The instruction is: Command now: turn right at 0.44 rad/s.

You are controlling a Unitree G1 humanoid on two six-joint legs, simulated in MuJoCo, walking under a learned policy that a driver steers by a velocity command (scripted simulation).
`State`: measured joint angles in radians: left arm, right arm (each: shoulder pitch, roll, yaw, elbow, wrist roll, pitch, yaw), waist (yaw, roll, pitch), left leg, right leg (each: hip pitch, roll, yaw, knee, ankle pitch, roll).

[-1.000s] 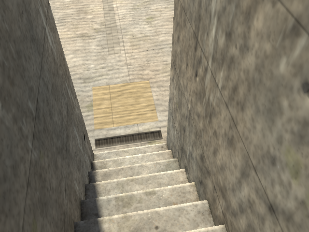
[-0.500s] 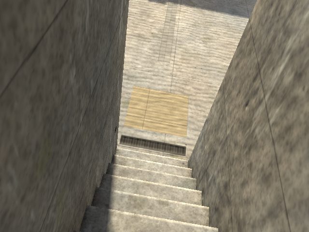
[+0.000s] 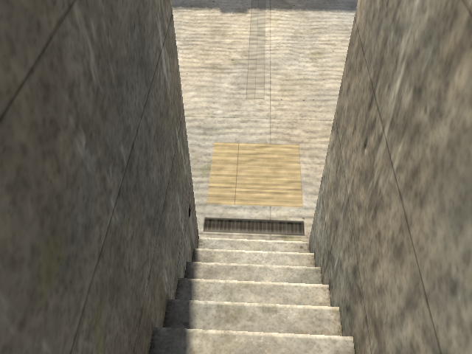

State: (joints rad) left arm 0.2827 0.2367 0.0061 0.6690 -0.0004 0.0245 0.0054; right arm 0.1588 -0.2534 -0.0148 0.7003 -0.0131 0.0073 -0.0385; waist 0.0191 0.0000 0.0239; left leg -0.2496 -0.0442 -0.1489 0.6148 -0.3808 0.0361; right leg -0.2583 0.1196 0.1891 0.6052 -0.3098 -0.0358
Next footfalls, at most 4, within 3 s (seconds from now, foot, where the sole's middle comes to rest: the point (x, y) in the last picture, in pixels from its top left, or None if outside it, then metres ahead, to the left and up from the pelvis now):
0.94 left None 0.25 0.13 -0.97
1.36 right None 0.50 0.00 -1.18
1.72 left None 0.73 0.19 -1.38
2.36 right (286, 326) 0.97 -0.18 -1.59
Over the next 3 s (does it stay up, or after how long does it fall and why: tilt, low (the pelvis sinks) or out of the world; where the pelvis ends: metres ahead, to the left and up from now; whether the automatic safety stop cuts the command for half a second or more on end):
stays up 0.76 0.05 -0.73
